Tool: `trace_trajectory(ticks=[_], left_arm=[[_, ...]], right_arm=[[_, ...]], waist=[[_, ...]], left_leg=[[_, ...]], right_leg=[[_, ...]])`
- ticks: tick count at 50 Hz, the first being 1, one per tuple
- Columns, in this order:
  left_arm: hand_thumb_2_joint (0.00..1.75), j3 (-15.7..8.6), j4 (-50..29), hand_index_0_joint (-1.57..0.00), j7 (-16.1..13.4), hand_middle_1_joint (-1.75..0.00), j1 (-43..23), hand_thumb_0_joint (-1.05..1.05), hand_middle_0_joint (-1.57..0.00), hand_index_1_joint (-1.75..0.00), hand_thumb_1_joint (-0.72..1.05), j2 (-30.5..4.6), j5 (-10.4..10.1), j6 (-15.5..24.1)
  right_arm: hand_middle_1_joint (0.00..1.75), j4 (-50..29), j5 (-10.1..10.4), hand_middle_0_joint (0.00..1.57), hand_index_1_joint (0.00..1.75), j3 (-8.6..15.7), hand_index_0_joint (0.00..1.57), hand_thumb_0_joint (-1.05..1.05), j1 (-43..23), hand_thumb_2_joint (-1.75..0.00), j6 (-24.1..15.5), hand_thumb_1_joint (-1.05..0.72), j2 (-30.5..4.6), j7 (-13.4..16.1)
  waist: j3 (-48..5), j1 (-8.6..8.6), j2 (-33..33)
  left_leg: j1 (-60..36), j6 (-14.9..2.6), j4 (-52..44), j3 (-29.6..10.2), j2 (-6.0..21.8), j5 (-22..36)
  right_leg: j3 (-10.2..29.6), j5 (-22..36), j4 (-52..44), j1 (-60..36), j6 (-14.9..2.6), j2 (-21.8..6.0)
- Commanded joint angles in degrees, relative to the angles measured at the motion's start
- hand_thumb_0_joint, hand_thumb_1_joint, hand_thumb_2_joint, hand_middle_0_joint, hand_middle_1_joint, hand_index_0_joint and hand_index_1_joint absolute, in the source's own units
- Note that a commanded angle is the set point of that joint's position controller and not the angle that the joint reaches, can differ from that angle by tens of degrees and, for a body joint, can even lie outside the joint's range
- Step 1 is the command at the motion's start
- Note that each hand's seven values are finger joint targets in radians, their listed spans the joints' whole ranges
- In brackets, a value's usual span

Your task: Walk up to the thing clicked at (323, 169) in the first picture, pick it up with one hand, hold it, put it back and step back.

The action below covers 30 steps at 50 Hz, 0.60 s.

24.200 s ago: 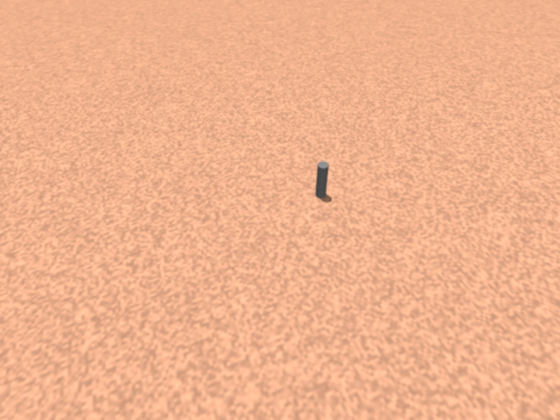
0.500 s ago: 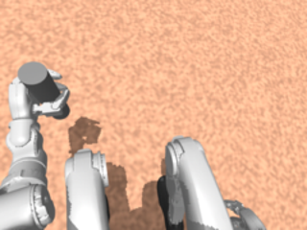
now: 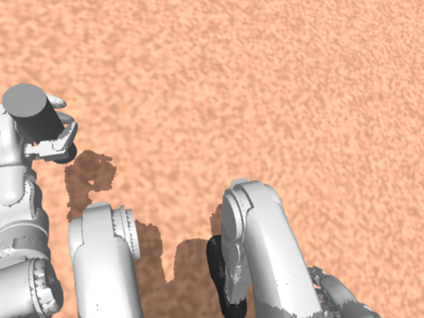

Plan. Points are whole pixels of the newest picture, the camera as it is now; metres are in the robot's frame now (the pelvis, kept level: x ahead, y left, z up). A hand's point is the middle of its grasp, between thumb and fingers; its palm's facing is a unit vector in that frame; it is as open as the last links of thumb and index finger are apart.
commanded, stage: lower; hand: left
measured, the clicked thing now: (47, 131) +0.46 +0.24 -0.09
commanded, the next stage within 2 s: loosen in 1.44 s
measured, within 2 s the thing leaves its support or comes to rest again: neither
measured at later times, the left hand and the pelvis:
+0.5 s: hand (62, 142) +0.46 +0.23 -0.15, palm faces +0.12 -0.99 +0.00, open 6.8 cm; pelvis +0.00 +0.01 -0.02, yaw -3 degrees
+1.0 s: hand (67, 145) +0.46 +0.23 -0.18, palm faces +0.13 -0.99 +0.00, open 6.8 cm; pelvis -0.01 +0.01 -0.02, yaw -5 degrees
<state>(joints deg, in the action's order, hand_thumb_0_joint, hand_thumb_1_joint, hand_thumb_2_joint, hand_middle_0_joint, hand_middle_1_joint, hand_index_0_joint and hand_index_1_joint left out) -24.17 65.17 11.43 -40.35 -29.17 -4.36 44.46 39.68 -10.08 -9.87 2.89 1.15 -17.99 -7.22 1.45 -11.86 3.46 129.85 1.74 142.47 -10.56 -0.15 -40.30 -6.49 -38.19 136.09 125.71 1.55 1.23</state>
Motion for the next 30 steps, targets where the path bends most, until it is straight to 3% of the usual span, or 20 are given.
trace_trajectory(ticks=[1,5,9,10,11,12,16,18,22,24,25,30], left_arm=[[1.22,-0.98,-10.99,-1.30,-0.46,-1.36,-18.21,0.00,-1.29,-1.36,0.50,-11.57,-1.04,5.99],[1.20,-1.22,-6.35,-1.29,-0.92,-1.33,-16.80,0.00,-1.28,-1.32,0.53,-11.87,-1.89,7.65],[1.21,-1.81,-6.58,-1.30,-0.73,-1.35,-17.94,0.00,-1.29,-1.34,0.54,-14.85,-1.85,9.81],[1.21,-1.72,-3.71,-1.30,-0.62,-1.35,-14.79,0.00,-1.30,-1.34,0.56,-14.52,-1.57,9.98],[1.20,-2.15,-7.59,-1.30,-0.71,-1.34,-18.74,0.00,-1.29,-1.33,0.56,-16.42,-1.69,10.93],[1.21,-2.75,-6.21,-1.29,-1.03,-1.33,-17.42,0.00,-1.29,-1.33,0.55,-17.45,-1.24,11.18],[1.22,-3.09,-6.39,-1.27,-1.66,-1.34,-18.14,0.00,-1.27,-1.34,0.52,-18.71,-1.21,12.32],[1.22,-2.74,-5.87,-1.26,-2.10,-1.33,-17.85,0.00,-1.26,-1.33,0.52,-18.72,-0.86,12.74],[1.21,-1.91,-4.36,-1.26,-2.49,-1.32,-17.53,0.00,-1.26,-1.32,0.51,-18.46,-1.31,13.43],[1.19,-2.13,-2.87,-1.25,-2.74,-1.30,-15.98,0.00,-1.25,-1.31,0.52,-19.19,-1.17,13.73],[1.19,-0.85,-2.27,-1.25,-2.64,-1.30,-15.54,0.00,-1.25,-1.31,0.52,-18.17,-1.16,13.85],[1.20,-1.22,-0.36,-1.25,-3.10,-1.31,-15.71,0.00,-1.25,-1.31,0.52,-19.24,-1.83,14.74]], right_arm=[[0.30,-1.71,-0.27,0.20,0.30,4.21,0.20,0.00,7.22,-0.90,-0.06,-0.90,-15.29,0.48],[0.30,-1.67,-0.85,0.20,0.30,2.60,0.20,0.00,6.20,-0.90,-0.17,-0.90,-15.89,0.30],[0.30,-2.12,-1.73,0.20,0.30,1.27,0.20,0.00,5.36,-0.90,-0.22,-0.90,-16.93,-0.06],[0.30,-3.00,-1.84,0.20,0.30,0.44,0.20,0.00,4.26,-0.90,-0.22,-0.90,-16.81,-0.17],[0.30,-2.63,-2.20,0.20,0.30,0.57,0.20,0.00,4.35,-0.90,-0.13,-0.90,-17.43,-0.06],[0.30,-3.06,-2.45,0.20,0.30,0.41,0.20,0.00,3.44,-0.90,-0.10,-0.90,-17.86,-0.01],[0.30,-3.17,-3.40,0.20,0.30,-0.99,0.20,0.00,2.66,-0.91,0.09,-0.90,-19.01,-0.27],[0.30,-2.45,-3.83,0.20,0.30,-1.51,0.20,0.00,2.53,-0.91,0.17,-0.90,-19.00,-0.26],[0.30,-2.67,-4.54,0.20,0.30,-2.77,0.20,0.00,1.87,-0.91,0.23,-0.90,-19.61,-0.46],[0.30,-2.74,-4.79,0.20,0.30,-3.22,0.20,0.00,1.39,-0.91,0.28,-0.90,-19.95,-0.50],[0.30,-2.94,-4.98,0.20,0.30,-3.50,0.20,0.00,0.79,-0.91,0.30,-0.90,-20.08,-0.52],[0.30,-3.55,-5.54,0.20,0.30,-5.09,0.20,0.00,-0.07,-0.90,0.23,-0.90,-20.54,-0.71]], waist=[[-36.77,-1.84,-16.87],[-33.91,-3.22,-12.21],[-34.88,-3.46,-15.02],[-34.01,-3.40,-15.18],[-34.46,-3.72,-17.12],[-34.20,-3.27,-17.69],[-33.26,-4.22,-22.61],[-32.40,-4.34,-22.88],[-30.70,-6.20,-21.53],[-30.43,-5.90,-20.43],[-29.84,-6.45,-20.34],[-29.40,-7.12,-19.16]], left_leg=[[-22.81,-1.88,-15.70,4.52,0.59,6.75],[-19.05,-2.46,-12.92,4.07,0.59,6.06],[-21.44,-1.96,-12.57,3.20,0.93,7.71],[-22.68,-1.79,-12.71,3.02,1.03,8.47],[-23.15,-1.54,-12.78,2.86,1.16,8.42],[-23.67,-1.50,-12.75,2.82,1.23,8.10],[-27.46,-0.48,-13.35,1.48,1.66,8.92],[-27.52,-0.36,-12.99,1.46,1.71,9.89],[-25.81,-0.60,-11.56,0.83,1.80,10.56],[-26.21,-0.67,-11.13,0.58,1.86,11.77],[-26.57,-0.64,-10.81,0.32,1.99,12.07],[-25.17,-0.87,-10.18,-0.40,1.92,11.09]], right_leg=[[-3.94,9.77,-12.20,-20.67,-3.13,1.83],[-4.21,9.86,-12.34,-22.14,-2.53,2.19],[-4.91,10.87,-11.16,-23.03,-2.62,2.40],[-5.20,11.32,-10.71,-22.05,-2.73,2.37],[-5.33,11.29,-10.71,-22.43,-2.84,2.46],[-5.41,10.95,-10.50,-21.97,-2.85,2.48],[-6.72,11.61,-9.09,-20.45,-3.20,2.37],[-6.86,12.52,-8.86,-20.60,-3.23,2.34],[-7.33,14.05,-9.14,-22.47,-2.77,2.52],[-7.53,14.96,-9.08,-23.05,-2.67,2.69],[-7.74,15.20,-8.93,-22.56,-2.58,2.69],[-8.27,15.08,-9.32,-24.78,-2.28,3.09]])
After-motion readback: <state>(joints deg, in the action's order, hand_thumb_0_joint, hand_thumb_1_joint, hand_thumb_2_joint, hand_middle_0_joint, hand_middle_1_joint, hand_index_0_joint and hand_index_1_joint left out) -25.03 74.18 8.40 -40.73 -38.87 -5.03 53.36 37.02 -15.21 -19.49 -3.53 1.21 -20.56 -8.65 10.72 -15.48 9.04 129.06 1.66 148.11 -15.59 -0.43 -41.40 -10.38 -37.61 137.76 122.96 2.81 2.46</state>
